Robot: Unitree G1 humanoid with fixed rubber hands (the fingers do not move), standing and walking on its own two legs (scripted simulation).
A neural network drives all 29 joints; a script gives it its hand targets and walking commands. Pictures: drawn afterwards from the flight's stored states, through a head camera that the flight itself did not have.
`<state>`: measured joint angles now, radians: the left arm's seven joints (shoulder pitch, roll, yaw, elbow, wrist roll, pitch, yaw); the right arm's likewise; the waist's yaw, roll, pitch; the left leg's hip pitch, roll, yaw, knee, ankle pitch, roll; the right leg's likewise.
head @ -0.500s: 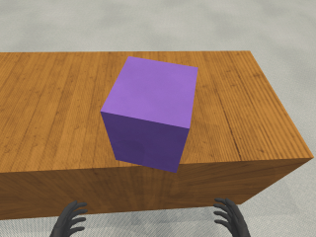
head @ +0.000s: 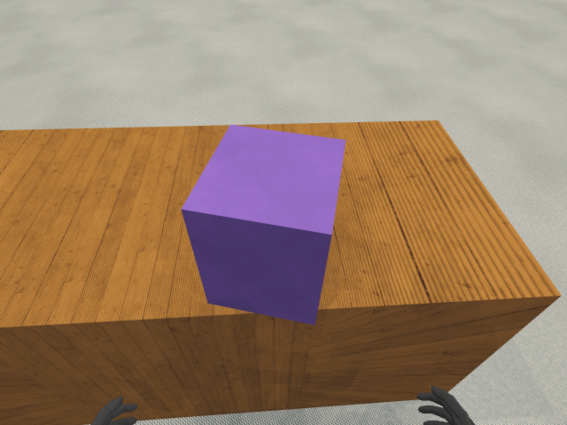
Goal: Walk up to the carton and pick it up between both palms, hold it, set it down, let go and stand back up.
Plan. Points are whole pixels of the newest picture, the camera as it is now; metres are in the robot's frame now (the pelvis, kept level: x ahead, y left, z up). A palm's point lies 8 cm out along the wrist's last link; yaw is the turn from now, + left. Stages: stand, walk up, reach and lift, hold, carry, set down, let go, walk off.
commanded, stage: stand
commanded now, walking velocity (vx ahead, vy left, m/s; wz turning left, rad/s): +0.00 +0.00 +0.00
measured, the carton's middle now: (273, 226) +0.45 +0.01 +0.02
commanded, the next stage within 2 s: none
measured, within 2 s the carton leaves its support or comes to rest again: neither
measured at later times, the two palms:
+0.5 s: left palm out of the picture +0.11 +0.27 -0.09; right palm out of the picture +0.12 -0.25 -0.08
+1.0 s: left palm out of the picture +0.10 +0.27 -0.09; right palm out of the picture +0.11 -0.25 -0.08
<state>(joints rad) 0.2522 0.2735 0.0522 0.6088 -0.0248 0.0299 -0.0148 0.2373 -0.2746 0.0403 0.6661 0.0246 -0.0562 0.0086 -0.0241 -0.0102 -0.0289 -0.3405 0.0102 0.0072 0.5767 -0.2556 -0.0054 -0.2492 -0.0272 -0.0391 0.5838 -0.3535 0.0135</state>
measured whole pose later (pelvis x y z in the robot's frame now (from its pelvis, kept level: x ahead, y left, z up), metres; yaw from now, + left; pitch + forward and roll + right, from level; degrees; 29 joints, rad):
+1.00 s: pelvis -0.02 +0.00 +0.00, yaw +0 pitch -1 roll +0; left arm 0.25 0.27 0.05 0.76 -0.02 0.00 -0.01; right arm 0.24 -0.30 0.04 0.68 0.02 -0.05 0.01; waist -0.02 0.01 -0.07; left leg -0.34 0.01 0.01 0.59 -0.24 0.00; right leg -0.25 -0.03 -0.04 0.60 -0.34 0.01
